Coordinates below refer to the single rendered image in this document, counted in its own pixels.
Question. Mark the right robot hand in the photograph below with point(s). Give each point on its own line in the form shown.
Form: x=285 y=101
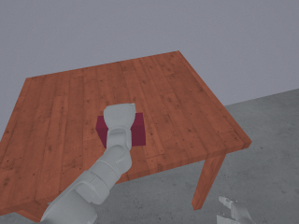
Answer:
x=238 y=210

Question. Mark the left robot hand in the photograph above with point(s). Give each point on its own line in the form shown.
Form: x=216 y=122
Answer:
x=120 y=114

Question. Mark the robot left upper arm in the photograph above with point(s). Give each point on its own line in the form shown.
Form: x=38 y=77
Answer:
x=71 y=209

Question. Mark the sponge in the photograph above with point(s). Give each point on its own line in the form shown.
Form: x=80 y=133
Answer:
x=138 y=133

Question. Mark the table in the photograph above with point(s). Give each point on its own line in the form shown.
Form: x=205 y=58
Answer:
x=50 y=138

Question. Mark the left robot forearm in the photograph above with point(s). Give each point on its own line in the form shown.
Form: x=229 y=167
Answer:
x=94 y=184

